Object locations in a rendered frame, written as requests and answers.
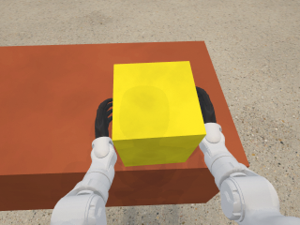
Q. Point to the carton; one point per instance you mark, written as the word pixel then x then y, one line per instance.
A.
pixel 156 113

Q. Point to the robot left hand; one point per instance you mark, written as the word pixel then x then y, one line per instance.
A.
pixel 102 121

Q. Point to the robot right hand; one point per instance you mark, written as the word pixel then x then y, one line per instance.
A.
pixel 207 108

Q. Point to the pedestal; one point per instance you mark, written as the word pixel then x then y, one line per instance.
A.
pixel 49 99

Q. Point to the robot right upper arm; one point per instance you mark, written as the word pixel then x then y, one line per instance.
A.
pixel 251 200

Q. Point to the robot right forearm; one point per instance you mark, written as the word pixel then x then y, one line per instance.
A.
pixel 220 162

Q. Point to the robot left forearm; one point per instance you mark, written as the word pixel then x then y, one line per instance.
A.
pixel 99 177

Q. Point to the robot left upper arm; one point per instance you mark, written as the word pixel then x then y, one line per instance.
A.
pixel 87 209

